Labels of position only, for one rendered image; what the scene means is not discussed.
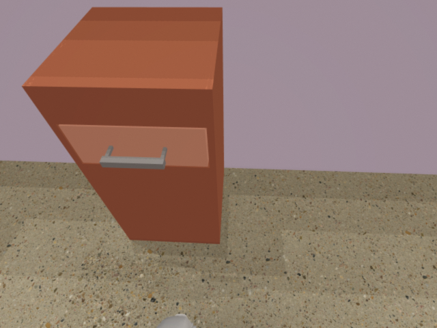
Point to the cabinet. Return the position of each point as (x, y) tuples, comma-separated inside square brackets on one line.
[(144, 67)]

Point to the handle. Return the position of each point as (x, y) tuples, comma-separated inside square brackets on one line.
[(133, 162)]

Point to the drawer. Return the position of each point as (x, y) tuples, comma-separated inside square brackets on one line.
[(185, 146)]

